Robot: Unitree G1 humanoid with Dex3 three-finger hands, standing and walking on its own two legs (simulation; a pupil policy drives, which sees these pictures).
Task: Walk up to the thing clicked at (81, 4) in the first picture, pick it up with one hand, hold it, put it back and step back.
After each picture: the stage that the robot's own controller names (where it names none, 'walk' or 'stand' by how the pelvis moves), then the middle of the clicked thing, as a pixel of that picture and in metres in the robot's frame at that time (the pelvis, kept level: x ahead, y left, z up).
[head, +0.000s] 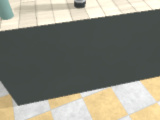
stand; out of the picture +0.91 +0.03 +0.13
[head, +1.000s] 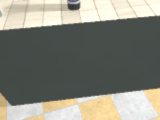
rise first; out of the picture +0.82 +0.08 +0.15
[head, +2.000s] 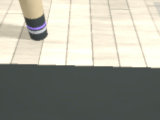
stand; (32, 6) +0.53 +0.21 +0.16
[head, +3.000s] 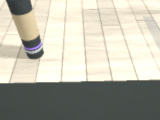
stand; (27, 29) +0.51 +0.22 +0.13
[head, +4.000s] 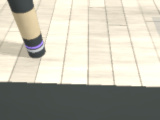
stand; (29, 27) +0.50 +0.20 +0.13
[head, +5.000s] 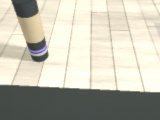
stand; (33, 31) +0.49 +0.20 +0.13
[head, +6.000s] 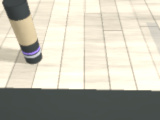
stand; (26, 34) +0.49 +0.22 +0.13
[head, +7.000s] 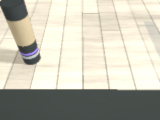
stand; (23, 35) +0.48 +0.23 +0.13
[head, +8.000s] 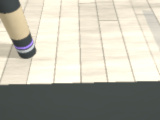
rise first; (17, 27) +0.49 +0.24 +0.13
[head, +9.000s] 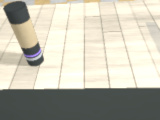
go down; (27, 37) +0.48 +0.25 +0.13
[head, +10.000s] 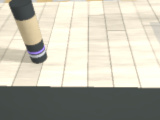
go down; (31, 34) +0.49 +0.24 +0.14
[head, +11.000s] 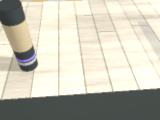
go down; (20, 40) +0.46 +0.22 +0.14
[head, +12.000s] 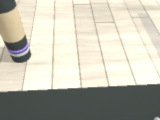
close in; (11, 29) +0.47 +0.23 +0.15
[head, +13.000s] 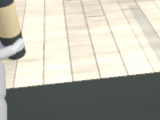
close; (7, 25) +0.48 +0.23 +0.16
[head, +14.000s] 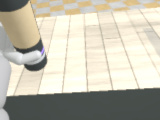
lift; (23, 31) +0.32 +0.15 +0.30
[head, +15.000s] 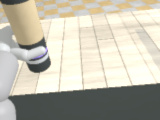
hold; (27, 29) +0.34 +0.15 +0.30
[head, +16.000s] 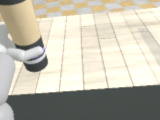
hold; (24, 29) +0.33 +0.15 +0.30
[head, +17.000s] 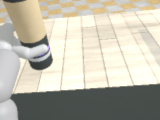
crouch; (30, 27) +0.33 +0.14 +0.31
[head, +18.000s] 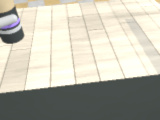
crouch; out of the picture +0.44 +0.21 +0.31
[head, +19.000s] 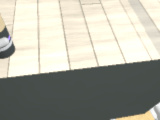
lower; out of the picture +0.47 +0.24 +0.18
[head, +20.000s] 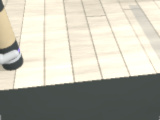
lower; (0, 34) +0.43 +0.23 +0.17
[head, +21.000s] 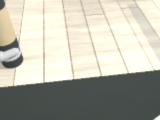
lower; (0, 32) +0.44 +0.23 +0.17
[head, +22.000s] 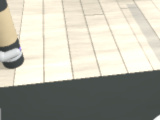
lower; (2, 32) +0.44 +0.23 +0.17
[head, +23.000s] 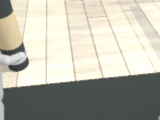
loosen; (7, 36) +0.43 +0.22 +0.17
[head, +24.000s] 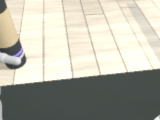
withdraw; (3, 33) +0.44 +0.22 +0.17
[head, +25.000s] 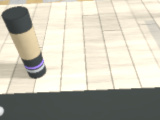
sink last; (28, 47) +0.42 +0.21 +0.15
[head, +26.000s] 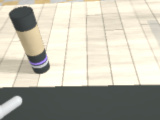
stand; (33, 44) +0.44 +0.22 +0.13
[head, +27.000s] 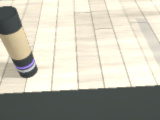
stand; (18, 47) +0.42 +0.23 +0.13
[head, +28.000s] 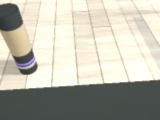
stand; (19, 44) +0.43 +0.23 +0.13
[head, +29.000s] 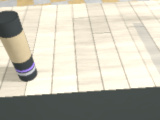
walk; (18, 50) +0.42 +0.22 +0.13
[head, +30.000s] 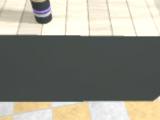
walk; out of the picture +0.62 +0.18 +0.14
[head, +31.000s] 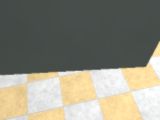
walk; out of the picture +0.97 +0.23 +0.15
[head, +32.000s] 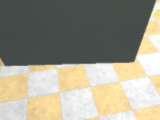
walk; out of the picture +1.23 +0.23 +0.15
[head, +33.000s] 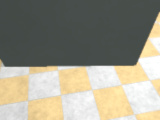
stand; out of the picture +1.18 +0.19 +0.13
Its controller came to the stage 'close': yes
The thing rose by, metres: 0.20
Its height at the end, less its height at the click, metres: +0.00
